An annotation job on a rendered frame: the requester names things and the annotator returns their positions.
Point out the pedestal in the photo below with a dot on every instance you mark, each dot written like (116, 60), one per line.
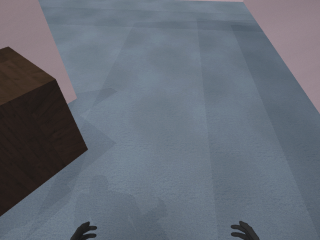
(38, 134)

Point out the left robot hand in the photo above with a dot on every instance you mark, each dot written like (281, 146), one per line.
(78, 235)

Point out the right robot hand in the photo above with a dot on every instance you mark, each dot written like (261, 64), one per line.
(245, 228)

